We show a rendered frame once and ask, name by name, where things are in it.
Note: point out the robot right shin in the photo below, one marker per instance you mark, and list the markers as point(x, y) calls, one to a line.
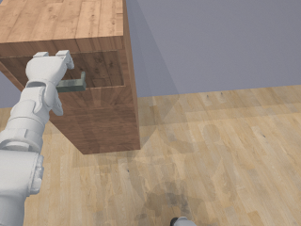
point(181, 218)

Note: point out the left robot forearm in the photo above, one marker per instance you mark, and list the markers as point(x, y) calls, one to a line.
point(27, 120)

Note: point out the left robot upper arm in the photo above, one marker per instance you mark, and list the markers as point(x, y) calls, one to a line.
point(20, 176)

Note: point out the handle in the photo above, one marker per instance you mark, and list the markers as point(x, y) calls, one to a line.
point(72, 85)

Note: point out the drawer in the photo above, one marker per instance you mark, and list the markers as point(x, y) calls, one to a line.
point(102, 67)

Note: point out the left robot hand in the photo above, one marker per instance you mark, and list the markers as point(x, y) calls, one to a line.
point(52, 69)

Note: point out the cabinet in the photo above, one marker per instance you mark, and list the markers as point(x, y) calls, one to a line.
point(95, 120)

